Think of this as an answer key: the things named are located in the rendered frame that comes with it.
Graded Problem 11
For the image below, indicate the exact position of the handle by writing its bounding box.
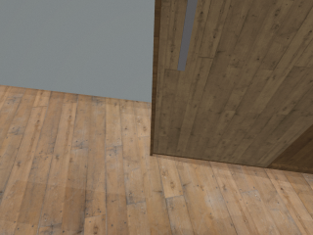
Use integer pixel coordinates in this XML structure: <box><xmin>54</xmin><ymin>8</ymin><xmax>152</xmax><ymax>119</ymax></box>
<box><xmin>177</xmin><ymin>0</ymin><xmax>198</xmax><ymax>71</ymax></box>

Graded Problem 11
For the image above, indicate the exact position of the wardrobe door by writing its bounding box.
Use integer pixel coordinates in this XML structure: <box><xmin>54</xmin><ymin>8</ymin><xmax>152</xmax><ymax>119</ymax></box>
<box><xmin>153</xmin><ymin>0</ymin><xmax>313</xmax><ymax>167</ymax></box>
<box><xmin>271</xmin><ymin>124</ymin><xmax>313</xmax><ymax>168</ymax></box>

